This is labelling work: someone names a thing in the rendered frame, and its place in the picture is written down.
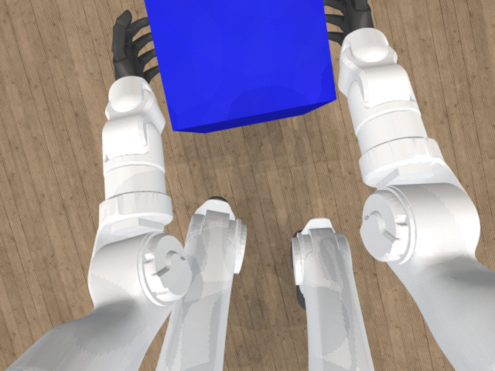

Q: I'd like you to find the left robot forearm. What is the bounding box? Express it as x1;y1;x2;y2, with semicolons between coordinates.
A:
88;76;173;272

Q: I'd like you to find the robot right hand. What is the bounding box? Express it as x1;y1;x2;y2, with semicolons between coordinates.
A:
323;0;374;46

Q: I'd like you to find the robot left shin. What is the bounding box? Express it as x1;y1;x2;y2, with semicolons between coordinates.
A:
184;199;235;251

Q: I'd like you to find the left robot upper arm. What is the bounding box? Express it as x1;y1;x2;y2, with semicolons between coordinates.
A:
5;231;192;371

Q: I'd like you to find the carton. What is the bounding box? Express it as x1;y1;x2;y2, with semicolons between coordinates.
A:
145;0;336;134

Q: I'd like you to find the robot shin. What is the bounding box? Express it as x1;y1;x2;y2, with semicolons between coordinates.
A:
299;217;353;297
184;199;235;251

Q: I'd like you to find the right robot forearm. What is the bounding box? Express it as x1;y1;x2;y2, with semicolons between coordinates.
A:
338;28;480;223

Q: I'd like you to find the robot right shin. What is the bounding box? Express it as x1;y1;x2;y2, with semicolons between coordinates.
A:
299;217;353;297

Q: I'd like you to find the robot left hand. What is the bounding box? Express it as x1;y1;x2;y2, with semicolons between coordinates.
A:
112;10;160;84

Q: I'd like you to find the right robot upper arm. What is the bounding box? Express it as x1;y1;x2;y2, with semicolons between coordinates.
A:
360;182;495;371

